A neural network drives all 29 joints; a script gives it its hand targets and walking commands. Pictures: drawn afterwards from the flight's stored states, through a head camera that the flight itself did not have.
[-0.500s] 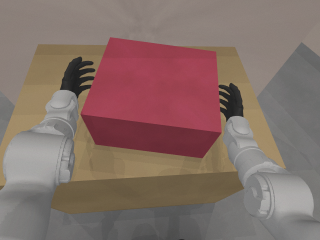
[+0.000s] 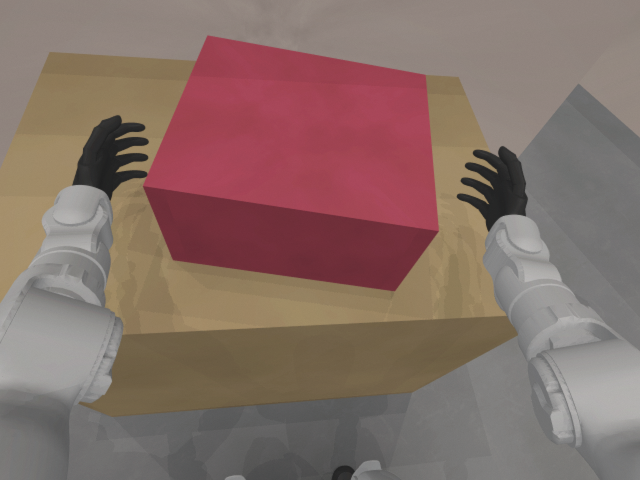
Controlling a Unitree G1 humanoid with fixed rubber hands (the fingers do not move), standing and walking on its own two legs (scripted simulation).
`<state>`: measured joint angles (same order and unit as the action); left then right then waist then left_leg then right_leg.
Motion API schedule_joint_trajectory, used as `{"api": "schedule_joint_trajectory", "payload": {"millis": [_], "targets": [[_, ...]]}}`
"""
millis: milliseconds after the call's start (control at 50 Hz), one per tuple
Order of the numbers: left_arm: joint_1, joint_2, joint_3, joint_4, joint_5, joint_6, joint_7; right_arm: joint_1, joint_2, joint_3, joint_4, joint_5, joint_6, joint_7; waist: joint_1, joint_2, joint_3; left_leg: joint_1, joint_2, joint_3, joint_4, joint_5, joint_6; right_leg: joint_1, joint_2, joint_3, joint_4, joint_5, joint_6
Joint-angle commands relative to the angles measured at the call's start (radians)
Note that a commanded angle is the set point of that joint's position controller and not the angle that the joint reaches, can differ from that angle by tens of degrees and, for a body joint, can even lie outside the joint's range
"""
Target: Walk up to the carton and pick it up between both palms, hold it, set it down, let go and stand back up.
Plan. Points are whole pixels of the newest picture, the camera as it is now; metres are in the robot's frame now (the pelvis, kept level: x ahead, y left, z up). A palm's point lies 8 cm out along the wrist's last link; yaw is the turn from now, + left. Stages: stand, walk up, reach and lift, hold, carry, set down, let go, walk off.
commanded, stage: set down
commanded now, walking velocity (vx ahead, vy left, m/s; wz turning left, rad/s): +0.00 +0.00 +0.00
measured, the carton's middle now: (302, 165) +0.55 +0.00 +0.02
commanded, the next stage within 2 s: none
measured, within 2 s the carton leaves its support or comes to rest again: neither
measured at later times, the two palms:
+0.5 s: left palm (69, 210) +0.44 +0.26 +0.08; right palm (508, 258) +0.38 -0.24 +0.06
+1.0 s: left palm (2, 265) +0.37 +0.30 +0.08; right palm (498, 296) +0.33 -0.20 +0.06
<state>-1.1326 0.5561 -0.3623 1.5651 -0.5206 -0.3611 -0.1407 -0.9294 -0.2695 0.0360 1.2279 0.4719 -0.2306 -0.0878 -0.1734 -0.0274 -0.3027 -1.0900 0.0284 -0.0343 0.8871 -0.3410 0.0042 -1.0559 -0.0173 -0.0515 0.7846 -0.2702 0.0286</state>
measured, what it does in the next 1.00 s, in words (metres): stands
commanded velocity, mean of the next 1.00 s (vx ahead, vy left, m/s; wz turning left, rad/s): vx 0.00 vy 0.00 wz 0.00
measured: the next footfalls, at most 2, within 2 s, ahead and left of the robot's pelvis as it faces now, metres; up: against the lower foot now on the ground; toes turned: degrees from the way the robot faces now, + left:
none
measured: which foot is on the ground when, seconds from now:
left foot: down 0.00-1.00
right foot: down 0.00-1.00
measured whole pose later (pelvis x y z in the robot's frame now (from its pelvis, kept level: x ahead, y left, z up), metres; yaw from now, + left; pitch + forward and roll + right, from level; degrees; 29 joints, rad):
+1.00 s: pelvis +0.01 +0.01 +0.04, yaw +1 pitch +8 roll -3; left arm -0.56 0.55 -0.17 1.13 -0.44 -0.32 -0.19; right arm -0.39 -0.19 0.07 0.93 0.41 -0.31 -0.17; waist -0.06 -0.01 -0.09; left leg -0.50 0.01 -0.03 0.68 -0.32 0.02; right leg -0.46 -0.01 -0.03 0.53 -0.22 0.04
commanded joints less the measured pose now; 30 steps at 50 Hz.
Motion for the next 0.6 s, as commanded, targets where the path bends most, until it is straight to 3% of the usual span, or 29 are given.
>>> {"api": "schedule_joint_trajectory", "payload": {"millis": [0,120,240,400,580], "targets": [[-0.381,0.116,0.061,-0.18,0.039,-0.016,-0.008,-0.294,-0.155,-0.018,-0.164,-0.017,-0.025,-0.009,0.037,0.262,-0.63,0.639,-0.053,0.04,-0.04,0.426,-0.06,0.278,0.042,-0.054,-0.06,0.249,-0.039],[-0.309,0.129,0.142,-0.201,0.082,-0.008,-0.013,-0.244,-0.177,-0.061,-0.129,-0.079,-0.071,-0.046,0.029,0.248,-0.545,0.701,-0.044,0.02,-0.056,0.474,-0.093,0.29,0.055,-0.067,-0.079,0.28,-0.039],[-0.256,0.105,0.11,-0.147,0.041,-0.029,-0.022,-0.219,-0.159,-0.029,-0.119,-0.061,-0.098,-0.051,0.022,0.188,-0.478,0.685,-0.036,0.003,-0.077,0.419,-0.09,0.324,0.051,-0.06,-0.096,0.247,-0.042],[-0.128,0.122,0.143,-0.227,0.045,-0.04,-0.044,-0.092,-0.11,0.061,-0.242,-0.009,-0.119,-0.051,0.077,0.142,-0.433,0.674,-0.055,0.021,-0.105,0.392,-0.06,0.465,0.042,-0.029,-0.125,0.272,-0.04],[-0.012,0.185,0.21,-0.364,0.052,-0.035,-0.045,0.038,-0.081,0.041,-0.367,-0.038,-0.096,-0.085,0.076,0.114,-0.35,0.643,-0.068,0.029,-0.168,0.265,-0.035,0.605,0.031,0.009,-0.176,0.186,-0.043]]}}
